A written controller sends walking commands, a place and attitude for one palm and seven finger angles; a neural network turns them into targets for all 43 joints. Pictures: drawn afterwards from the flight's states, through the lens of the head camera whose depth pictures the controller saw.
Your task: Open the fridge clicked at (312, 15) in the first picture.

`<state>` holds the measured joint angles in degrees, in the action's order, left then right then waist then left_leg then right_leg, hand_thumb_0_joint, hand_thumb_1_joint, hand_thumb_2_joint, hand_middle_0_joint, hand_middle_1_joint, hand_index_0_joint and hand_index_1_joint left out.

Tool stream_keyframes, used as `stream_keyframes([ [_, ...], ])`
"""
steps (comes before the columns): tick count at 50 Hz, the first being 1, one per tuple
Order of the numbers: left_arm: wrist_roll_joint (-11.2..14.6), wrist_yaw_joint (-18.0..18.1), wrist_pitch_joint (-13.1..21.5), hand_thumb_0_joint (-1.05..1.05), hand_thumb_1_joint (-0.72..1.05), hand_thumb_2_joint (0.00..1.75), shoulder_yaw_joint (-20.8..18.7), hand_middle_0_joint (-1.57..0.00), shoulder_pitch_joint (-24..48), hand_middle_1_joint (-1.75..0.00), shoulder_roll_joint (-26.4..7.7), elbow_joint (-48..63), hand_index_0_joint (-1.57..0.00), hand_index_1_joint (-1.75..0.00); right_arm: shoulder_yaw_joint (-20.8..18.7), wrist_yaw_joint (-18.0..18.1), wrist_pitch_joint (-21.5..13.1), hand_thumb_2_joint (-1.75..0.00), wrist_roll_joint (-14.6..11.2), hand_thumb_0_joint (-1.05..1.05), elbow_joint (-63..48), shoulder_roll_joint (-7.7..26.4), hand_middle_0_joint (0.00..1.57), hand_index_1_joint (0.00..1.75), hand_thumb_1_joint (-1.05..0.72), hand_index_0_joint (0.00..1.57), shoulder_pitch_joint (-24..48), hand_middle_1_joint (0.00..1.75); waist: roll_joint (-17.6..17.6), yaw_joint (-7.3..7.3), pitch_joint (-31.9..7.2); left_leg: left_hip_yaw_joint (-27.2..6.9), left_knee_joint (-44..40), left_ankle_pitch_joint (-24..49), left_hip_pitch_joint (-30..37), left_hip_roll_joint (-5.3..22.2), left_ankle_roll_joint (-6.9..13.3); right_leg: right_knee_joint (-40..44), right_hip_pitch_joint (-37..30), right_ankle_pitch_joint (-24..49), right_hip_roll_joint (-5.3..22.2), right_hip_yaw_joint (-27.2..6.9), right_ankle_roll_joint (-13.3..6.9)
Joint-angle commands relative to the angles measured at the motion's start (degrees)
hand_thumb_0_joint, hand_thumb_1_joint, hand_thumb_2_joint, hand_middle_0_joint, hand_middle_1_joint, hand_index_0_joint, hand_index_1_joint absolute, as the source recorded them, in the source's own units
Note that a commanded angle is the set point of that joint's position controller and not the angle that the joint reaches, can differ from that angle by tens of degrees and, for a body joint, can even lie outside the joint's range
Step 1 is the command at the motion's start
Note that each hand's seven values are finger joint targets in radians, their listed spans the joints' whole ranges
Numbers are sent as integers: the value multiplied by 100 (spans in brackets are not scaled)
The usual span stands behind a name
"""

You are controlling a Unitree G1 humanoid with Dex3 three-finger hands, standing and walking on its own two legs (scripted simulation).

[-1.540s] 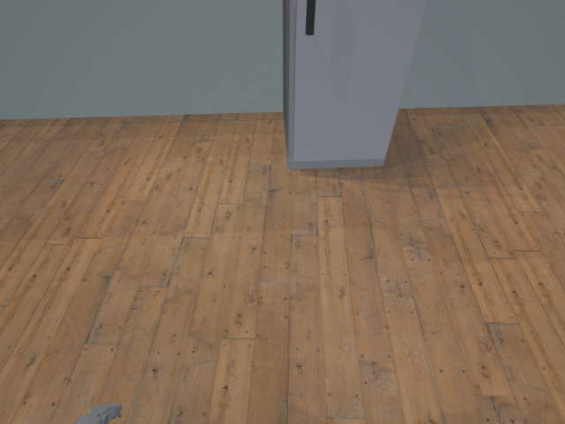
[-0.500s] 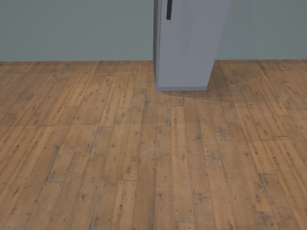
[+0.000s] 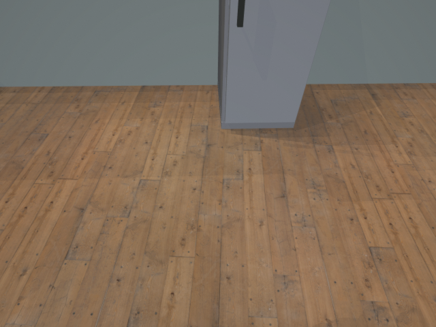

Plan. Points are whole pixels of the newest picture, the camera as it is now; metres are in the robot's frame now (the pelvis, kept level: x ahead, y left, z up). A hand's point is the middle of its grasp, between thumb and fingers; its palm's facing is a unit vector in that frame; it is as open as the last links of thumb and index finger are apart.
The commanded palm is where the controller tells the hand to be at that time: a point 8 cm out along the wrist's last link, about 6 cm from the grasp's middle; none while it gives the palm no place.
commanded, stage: walk to a spot facing it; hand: left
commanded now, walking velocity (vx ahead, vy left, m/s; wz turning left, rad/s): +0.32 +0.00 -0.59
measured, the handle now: out of the picture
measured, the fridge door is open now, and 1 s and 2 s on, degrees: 0 0 0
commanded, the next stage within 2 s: turn to face it in 1.82 s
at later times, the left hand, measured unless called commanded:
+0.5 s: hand out of the picture +0.09 +0.13 -0.17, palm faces -0.12 -0.97 -0.20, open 7.3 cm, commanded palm none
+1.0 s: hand (170, 236) +0.38 +0.15 -0.20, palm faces -0.30 -0.94 -0.16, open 7.3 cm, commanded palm none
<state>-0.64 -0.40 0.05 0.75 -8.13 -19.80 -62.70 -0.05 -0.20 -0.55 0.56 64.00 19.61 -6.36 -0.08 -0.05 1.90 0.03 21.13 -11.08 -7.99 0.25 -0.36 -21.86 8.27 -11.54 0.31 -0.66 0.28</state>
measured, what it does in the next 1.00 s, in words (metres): walks ahead, turning right: left foot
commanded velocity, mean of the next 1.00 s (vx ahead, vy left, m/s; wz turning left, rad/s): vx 0.36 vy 0.00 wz -0.35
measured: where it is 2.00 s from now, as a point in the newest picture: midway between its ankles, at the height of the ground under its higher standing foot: (264, 237)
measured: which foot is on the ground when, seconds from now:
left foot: down 0.00-0.34, up 0.36-0.82, down 0.84-1.00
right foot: down 0.00-0.84, up 0.86-1.00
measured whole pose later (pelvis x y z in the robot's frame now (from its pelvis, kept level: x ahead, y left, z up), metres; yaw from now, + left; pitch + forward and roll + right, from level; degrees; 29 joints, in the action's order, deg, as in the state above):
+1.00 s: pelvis +0.32 -0.02 -0.01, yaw -23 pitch -2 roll -1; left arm -1.6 -0.1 1.2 -3.8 -19.5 -11.0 -61.8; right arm -3.3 1.3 -5.2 0.9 58.0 7.7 -11.7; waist -2.6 -1.2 2.6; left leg 12.7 30.8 -14.2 -14.9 2.1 4.7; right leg -72.7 25.2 -18.0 2.4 0.3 -1.9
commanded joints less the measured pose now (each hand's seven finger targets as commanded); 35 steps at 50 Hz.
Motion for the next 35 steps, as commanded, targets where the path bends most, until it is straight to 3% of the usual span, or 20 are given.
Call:
stream_keyframes([
  [1,5,112,96,0,90,90,-186,-20,71,-30,-807,289,-20,-30,-129,80,-119,-90,9,0,-300,845,20,30,-90,20,102,30,-17,4,-438,-487,-319,486,195,683,136,390,66,367,620,-553,-147],
  [3,-19,92,-33,0,90,90,-137,-20,-280,-30,-468,237,-20,-30,-77,68,-26,-90,49,0,-256,487,20,30,-90,20,-246,30,7,-3,-357,-344,-150,-555,188,668,91,269,369,-697,502,-634,-146],
  [5,-57,11,-108,0,90,90,-204,-20,-325,-30,-521,352,-20,-30,-156,58,31,-90,84,0,-332,598,20,30,-90,20,-323,30,45,7,143,-393,-301,-1916,-176,728,158,197,892,-1743,339,-740,-211],
  [7,-78,-51,-122,0,90,90,-282,-20,-437,-30,-504,521,-20,-30,-253,62,40,-90,90,0,-450,740,20,30,-90,20,-427,30,166,4,499,-616,-423,-2637,-356,918,299,-174,1364,-2090,127,-701,-249],
  [9,-80,-100,-78,0,90,90,-324,-20,-574,-30,-343,662,-20,-30,-356,77,-4,-90,78,0,-531,884,20,30,-90,20,-602,30,527,39,553,-1022,-623,-2950,-179,1349,562,-984,1769,-1840,-132,-385,-228],
  [10,-73,-121,-45,0,90,90,-336,-20,-580,-30,-190,722,-20,-30,-409,92,-51,-90,65,0,-555,949,20,30,-90,20,-708,30,820,78,499,-1295,-810,-2824,-51,1714,751,-1638,1873,-1412,-224,-31,-183],
  [11,-67,-144,-17,0,90,90,-347,-20,-467,-30,-75,824,-20,-30,-444,97,-100,-90,62,0,-562,952,20,30,-90,20,-801,30,995,117,441,-1314,-888,-2336,184,1971,921,-2059,2083,-1467,-87,165,-131],
  [12,-71,-162,8,0,90,90,-363,-20,-343,-30,-30,924,-20,-30,-456,98,-143,-90,69,0,-568,878,20,30,-90,20,-888,30,1007,177,434,-1217,-849,-1793,354,2054,1008,-2226,2266,-1623,55,164,-104],
  [14,-66,-187,65,0,90,90,-401,-20,-445,-30,83,963,-20,-30,-455,102,-175,-90,82,0,-600,733,20,30,-90,20,-836,30,847,83,390,-722,-441,-926,236,2053,930,-1957,1940,-1624,244,257,-97],
  [15,-72,-195,100,0,90,90,-422,-20,-753,-30,161,860,-20,-30,-432,111,-181,-90,85,0,-613,634,20,30,-90,20,-716,30,704,-96,303,-308,84,-495,-120,1854,737,-1439,1230,-1316,215,360,-116],
  [16,-92,-183,134,0,90,90,-461,-20,-1478,-30,161,612,-20,-30,-401,106,-172,-90,88,0,-654,510,20,30,-90,20,-558,30,239,-446,55,227,1152,-510,-746,1455,448,-690,69,-700,54,437,-175],
  [17,-139,-102,231,0,90,90,-579,-20,-2283,-30,-397,363,-20,-30,-320,64,-173,-90,18,0,-857,87,20,30,-90,20,-432,30,-1518,-735,-117,961,3127,-1263,-2309,690,42,349,-1147,-1001,1074,-1451,-541],
  [18,-61,19,267,0,90,90,-646,-20,-2884,-30,-822,207,-20,-30,-223,16,-226,-90,28,0,-1212,-146,20,30,-90,20,117,30,-2275,-905,4,788,4356,-2318,-3479,197,-92,1047,-1315,-228,2133,-3503,-995],
  [19,-17,108,281,0,90,90,-617,-20,-2878,-30,-653,211,-20,-30,-279,26,-262,-90,50,0,-1216,38,20,30,-90,20,184,30,-1447,-810,15,163,4646,-1927,-3591,442,-11,930,-1360,24,2122,-3369,-1239],
  [21,-40,101,310,0,90,90,-517,-20,-2274,-30,-238,334,-20,-30,-318,7,-274,-90,55,0,-1055,-94,20,30,-90,20,134,30,-558,-488,362,75,4769,-1186,-3480,713,-30,911,-680,-221,1857,-2806,-1334],
  [22,-52,94,328,0,90,90,-464,-20,-2092,-30,-75,395,-20,-30,-326,-12,-244,-90,86,0,-986,-158,20,30,-90,20,53,30,-264,-360,427,79,4694,-887,-3305,738,-82,917,-395,-63,1678,-2423,-1256],
  [25,-57,103,422,0,90,90,-428,-20,-2029,-30,134,353,-20,-30,-351,-57,-144,-90,100,0,-824,-401,20,30,-90,20,-332,30,-378,-87,346,240,4464,-236,-3167,716,-219,961,-283,795,1270,-1519,-1027],
  [26,-55,108,446,0,90,90,-420,-20,-2080,-30,189,308,-20,-30,-359,-67,-123,-90,97,0,-832,-428,20,30,-90,20,-337,30,-465,-77,333,274,4391,-91,-3212,702,-252,964,-352,1024,1186,-1348,-980],
  [32,-79,210,501,0,90,90,-384,-20,-2481,-30,419,46,-20,-30,-330,-128,-174,-90,61,0,-1157,-624,20,30,-90,20,374,30,-611,-266,422,504,3362,208,-3482,643,-241,853,-893,2226,1053,-1103,-998],
  [35,-92,244,470,0,90,90,-382,-20,-2404,-30,406,4,-20,-30,-294,-163,-236,-90,36,0,-1308,-717,20,30,-90,20,711,30,-762,-320,613,608,2365,231,-2907,564,-140,847,-716,2449,1050,-1004,-943],
])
